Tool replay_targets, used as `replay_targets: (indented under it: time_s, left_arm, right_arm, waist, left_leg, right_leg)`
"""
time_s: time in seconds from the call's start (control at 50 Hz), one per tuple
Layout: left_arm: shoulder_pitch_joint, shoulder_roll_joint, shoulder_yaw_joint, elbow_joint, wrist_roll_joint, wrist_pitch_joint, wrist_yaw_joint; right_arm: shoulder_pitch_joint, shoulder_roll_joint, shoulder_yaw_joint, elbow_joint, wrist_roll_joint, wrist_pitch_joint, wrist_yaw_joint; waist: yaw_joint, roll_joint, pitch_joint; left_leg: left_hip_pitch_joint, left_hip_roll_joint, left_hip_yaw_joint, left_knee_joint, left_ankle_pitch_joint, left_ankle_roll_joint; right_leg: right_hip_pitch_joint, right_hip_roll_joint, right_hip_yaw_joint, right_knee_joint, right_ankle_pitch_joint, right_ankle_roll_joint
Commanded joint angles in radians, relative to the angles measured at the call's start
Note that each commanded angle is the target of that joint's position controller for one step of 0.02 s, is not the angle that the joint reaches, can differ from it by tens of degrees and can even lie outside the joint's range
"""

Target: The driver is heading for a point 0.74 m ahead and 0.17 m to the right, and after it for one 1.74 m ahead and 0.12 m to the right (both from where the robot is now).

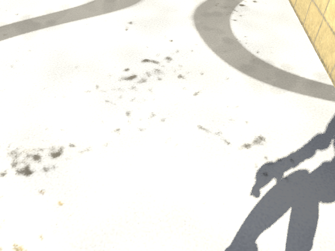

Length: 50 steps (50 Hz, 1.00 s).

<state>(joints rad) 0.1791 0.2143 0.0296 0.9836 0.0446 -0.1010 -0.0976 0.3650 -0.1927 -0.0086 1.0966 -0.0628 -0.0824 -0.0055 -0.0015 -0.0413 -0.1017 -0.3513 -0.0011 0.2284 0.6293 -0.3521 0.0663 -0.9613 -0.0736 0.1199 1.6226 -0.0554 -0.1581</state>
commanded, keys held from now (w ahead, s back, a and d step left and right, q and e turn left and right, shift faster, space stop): w+e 0.50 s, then w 0.36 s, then q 0.14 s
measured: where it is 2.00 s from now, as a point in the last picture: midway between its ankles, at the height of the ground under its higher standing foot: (215, 220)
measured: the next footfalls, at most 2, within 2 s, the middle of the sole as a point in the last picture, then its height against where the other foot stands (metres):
right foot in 0.34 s outside the picture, level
left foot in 0.82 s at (195, 217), level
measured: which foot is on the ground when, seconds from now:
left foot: down 0.00-0.38, up 0.40-0.80, down 0.82-1.00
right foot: up 0.00-0.32, down 0.34-0.82, up 0.84-1.00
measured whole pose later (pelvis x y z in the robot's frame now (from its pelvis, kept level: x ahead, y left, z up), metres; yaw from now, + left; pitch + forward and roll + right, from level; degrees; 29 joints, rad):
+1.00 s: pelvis +0.56 -0.13 +0.02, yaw -22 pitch +2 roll +0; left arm 0.21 0.25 0.08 0.83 0.01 -0.09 0.03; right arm 0.20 -0.23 -0.06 0.86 -0.01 -0.10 0.01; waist -0.02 -0.02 0.02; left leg -0.33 -0.07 0.00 0.40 -0.11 0.07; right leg -0.54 -0.01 0.05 1.18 -0.37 -0.01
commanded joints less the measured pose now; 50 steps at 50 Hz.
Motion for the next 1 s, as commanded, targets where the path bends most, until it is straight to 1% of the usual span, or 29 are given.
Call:
replay_targets:
  time_s: [0.02,0.06,0.14,0.2,0.28,0.32,0.34,0.36,0.38,0.4,0.42,0.44,0.46,0.48,0.54,0.6,0.64,0.68,0.72,0.78,0.8,0.82,0.84,0.86,0.88,0.9,0.92,0.96,1.0]
  left_arm:
    - [-0.076,-0.015,-0.002,-0.068,-0.001,-0.024,-0.022]
    - [-0.147,-0.006,0.002,-0.091,-0.012,-0.024,-0.022]
    - [-0.242,-0.022,0.004,-0.112,-0.019,0.013,-0.022]
    - [-0.286,-0.023,0.01,-0.124,-0.017,0.032,-0.002]
    - [-0.283,0.024,0.038,-0.128,-0.012,0.033,0.017]
    - [-0.23,0.062,0.058,-0.123,-0.029,0.013,0.035]
    - [-0.159,0.097,0.074,-0.111,-0.033,0.0,0.056]
    - [0.029,0.14,0.093,-0.07,-0.019,-0.006,0.085]
    - [0.286,0.164,0.094,-0.016,-0.004,-0.003,0.109]
    - [0.456,0.146,0.085,0.074,0.012,0.004,0.101]
    - [0.411,0.177,0.112,0.084,0.017,-0.01,0.099]
    - [0.306,0.158,0.11,0.071,-0.001,-0.02,0.097]
    - [0.24,0.086,0.084,0.063,-0.017,-0.024,0.087]
    - [0.059,0.069,0.064,-0.04,-0.099,-0.013,0.082]
    - [0.007,0.076,0.05,-0.106,-0.061,0.013,0.097]
    - [0.115,0.091,0.048,-0.103,-0.047,0.023,0.123]
    - [0.209,0.103,0.053,-0.085,-0.061,0.024,0.124]
    - [0.251,0.121,0.059,-0.075,-0.072,0.019,0.12]
    - [0.268,0.119,0.062,-0.069,-0.076,0.02,0.123]
    - [0.246,0.14,0.074,-0.08,-0.066,0.031,0.131]
    - [0.232,0.133,0.073,-0.09,-0.063,0.034,0.131]
    - [0.19,0.119,0.066,-0.114,-0.052,0.03,0.124]
    - [0.252,0.058,0.05,-0.128,-0.044,0.018,0.117]
    - [0.363,0.028,0.032,-0.106,-0.062,0.004,0.108]
    - [0.287,0.11,0.052,-0.113,-0.071,-0.003,0.108]
    - [0.153,0.147,0.059,-0.15,-0.068,-0.007,0.11]
    - [0.08,0.141,0.061,-0.174,-0.051,-0.008,0.118]
    - [0.077,0.106,0.065,-0.2,-0.026,-0.002,0.127]
    - [0.077,0.063,0.057,-0.221,-0.031,0.008,0.135]
  right_arm:
    - [-0.152,0.016,0.015,-0.124,-0.023,-0.052,-0.009]
    - [-0.064,-0.032,0.011,-0.101,-0.047,-0.055,-0.006]
    - [0.072,-0.084,-0.001,-0.051,-0.03,-0.061,0.019]
    - [0.088,-0.086,-0.008,-0.042,-0.016,-0.066,0.033]
    - [0.108,-0.125,-0.038,-0.049,-0.009,-0.043,0.02]
    - [0.094,-0.151,-0.056,-0.059,-0.013,-0.024,0.006]
    - [0.111,-0.14,-0.052,-0.062,-0.027,-0.022,0.006]
    - [0.157,-0.087,-0.038,-0.089,-0.044,-0.033,0.0]
    - [0.116,-0.057,-0.012,-0.144,-0.045,-0.047,0.018]
    - [0.01,-0.075,-0.021,-0.164,-0.028,-0.04,0.065]
    - [-0.134,-0.069,-0.03,-0.209,0.001,-0.039,0.074]
    - [-0.198,-0.09,-0.035,-0.227,-0.008,-0.046,0.063]
    - [-0.184,-0.068,-0.034,-0.236,-0.024,-0.048,0.048]
    - [-0.286,-0.126,-0.069,-0.339,0.136,-0.091,-0.015]
    - [-0.162,-0.089,-0.067,-0.312,0.092,-0.082,-0.026]
    - [-0.307,-0.039,-0.045,-0.344,0.051,-0.059,-0.026]
    - [-0.405,-0.04,-0.04,-0.361,0.063,-0.052,-0.024]
    - [-0.47,-0.071,-0.044,-0.379,0.081,-0.047,-0.02]
    - [-0.522,-0.101,-0.049,-0.401,0.085,-0.048,-0.011]
    - [-0.467,-0.147,-0.066,-0.394,0.077,-0.062,0.002]
    - [-0.376,-0.168,-0.078,-0.366,0.07,-0.068,0.002]
    - [-0.209,-0.198,-0.091,-0.326,0.058,-0.071,0.002]
    - [-0.022,-0.26,-0.11,-0.294,0.046,-0.067,-0.001]
    - [0.034,-0.264,-0.115,-0.262,0.064,-0.055,0.012]
    - [-0.025,-0.19,-0.096,-0.277,0.074,-0.045,0.008]
    - [-0.132,-0.156,-0.083,-0.303,0.072,-0.036,0.004]
    - [-0.196,-0.146,-0.074,-0.315,0.061,-0.031,0.009]
    - [-0.207,-0.106,-0.056,-0.301,0.05,-0.03,0.019]
    - [-0.193,-0.121,-0.058,-0.289,0.052,-0.026,0.016]
  waist:
    - [0.047,0.083,0.022]
    - [0.017,0.09,0.017]
    - [-0.015,0.109,0.086]
    - [-0.008,0.112,0.122]
    - [0.018,0.133,0.139]
    - [0.051,0.139,0.111]
    - [0.06,0.166,0.052]
    - [0.07,0.091,-0.107]
    - [0.161,-0.066,-0.25]
    - [0.199,-0.069,-0.26]
    - [0.214,-0.01,-0.046]
    - [0.175,-0.009,0.038]
    - [0.107,-0.001,0.018]
    - [-0.002,0.044,0.103]
    - [-0.074,0.067,0.059]
    - [-0.013,0.009,0.103]
    - [0.044,-0.026,0.103]
    - [0.075,-0.04,0.112]
    - [0.089,-0.031,0.128]
    - [0.045,-0.048,0.096]
    - [0.002,-0.048,0.044]
    - [-0.074,-0.039,-0.068]
    - [-0.104,0.113,-0.232]
    - [-0.082,0.367,-0.307]
    - [-0.087,0.276,-0.176]
    - [-0.078,0.155,-0.035]
    - [-0.05,0.07,0.026]
    - [0.007,0.056,0.029]
    - [0.029,0.101,0.009]
  left_leg:
    - [0.025,0.213,-0.109,-0.383,0.499,0.078]
    - [0.186,0.22,-0.054,-0.415,0.63,0.073]
    - [0.351,0.268,0.002,-0.479,0.842,0.087]
    - [0.507,0.295,0.027,-0.476,0.904,0.081]
    - [0.64,0.325,0.062,-0.367,1.11,0.067]
    - [0.636,0.314,0.09,-0.237,1.239,0.063]
    - [0.526,0.292,0.087,-0.134,1.274,0.039]
    - [0.231,0.248,0.075,0.108,1.081,-0.049]
    - [-0.162,0.107,0.011,0.388,0.442,-0.141]
    - [-0.342,-0.025,-0.147,0.61,-0.158,-0.117]
    - [-0.513,0.004,-0.281,0.719,-0.117,-0.073]
    - [-0.518,0.045,-0.32,0.756,-0.059,-0.048]
    - [-0.418,0.069,-0.345,0.73,-0.015,-0.023]
    - [-0.35,0.047,-0.302,0.743,0.014,-0.064]
    - [-0.306,0.113,-0.304,0.591,0.036,-0.08]
    - [-0.178,0.09,-0.226,0.258,0.279,-0.097]
    - [-0.112,0.048,-0.218,0.084,0.426,-0.099]
    - [-0.119,0.033,-0.229,-0.018,0.47,-0.098]
    - [-0.173,0.034,-0.25,-0.097,0.44,-0.081]
    - [-0.125,0.011,-0.243,-0.166,0.329,-0.029]
    - [-0.011,-0.012,-0.225,-0.194,0.313,-0.001]
    - [0.232,0.049,-0.282,-0.145,0.354,0.054]
    - [0.621,0.241,-0.554,-0.12,0.365,0.174]
    - [0.772,0.401,-0.93,-0.263,0.18,0.291]
    - [0.685,0.376,-0.961,-0.313,0.091,0.263]
    - [0.506,0.336,-0.804,-0.323,0.247,0.226]
    - [0.351,0.294,-0.686,-0.329,0.479,0.212]
    - [0.218,0.219,-0.546,-0.328,0.799,0.192]
    - [0.182,0.186,-0.48,-0.32,0.953,0.191]
  right_leg:
    - [0.028,-0.036,-0.015,-0.18,0.072,0.007]
    - [0.012,-0.039,-0.035,-0.421,0.159,0.039]
    - [0.092,-0.014,-0.105,-0.708,0.148,0.07]
    - [0.117,0.004,-0.12,-0.857,0.079,0.069]
    - [0.23,0.074,-0.177,-0.971,-0.108,0.069]
    - [0.379,0.148,-0.227,-1.104,-0.035,0.034]
    - [0.579,0.183,-0.225,-1.061,0.035,-0.001]
    - [1.002,0.143,-0.118,-0.903,0.2,-0.098]
    - [1.434,-0.004,0.219,-1.018,0.167,-0.218]
    - [1.54,-0.131,0.481,-1.232,0.166,-0.244]
    - [1.419,-0.118,0.432,-1.282,0.122,-0.173]
    - [1.234,-0.104,0.365,-1.295,0.112,-0.168]
    - [1.069,-0.096,0.327,-1.304,0.15,-0.181]
    - [0.849,-0.093,0.398,-1.365,0.284,-0.181]
    - [0.702,-0.092,0.262,-1.388,0.184,-0.148]
    - [0.518,0.005,0.119,-1.416,0.187,-0.091]
    - [0.532,0.029,0.102,-1.413,0.113,-0.071]
    - [0.621,-0.01,0.149,-1.415,0.033,-0.069]
    - [0.755,-0.056,0.195,-1.367,0.02,-0.06]
    - [0.905,-0.086,0.207,-1.228,0.263,-0.032]
    - [0.925,-0.049,0.184,-1.128,0.426,-0.014]
    - [0.833,-0.006,0.153,-0.948,0.458,0.008]
    - [0.543,0.103,0.068,-0.617,0.175,0.07]
    - [0.301,0.18,0.031,-0.366,-0.474,0.115]
    - [0.181,0.119,0.05,-0.253,-0.46,0.117]
    - [0.172,0.078,0.013,-0.25,-0.366,0.124]
    - [0.217,0.05,-0.021,-0.28,-0.315,0.134]
    - [0.314,0.017,-0.033,-0.394,-0.304,0.152]
    - [0.353,0.025,-0.05,-0.532,-0.287,0.174]
Keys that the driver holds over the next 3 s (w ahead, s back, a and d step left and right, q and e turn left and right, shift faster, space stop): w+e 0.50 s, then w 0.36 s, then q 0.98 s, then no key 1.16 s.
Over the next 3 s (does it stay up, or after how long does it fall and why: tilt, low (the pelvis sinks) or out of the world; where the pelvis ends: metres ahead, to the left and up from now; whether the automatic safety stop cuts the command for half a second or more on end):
stays up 0.65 -0.18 0.01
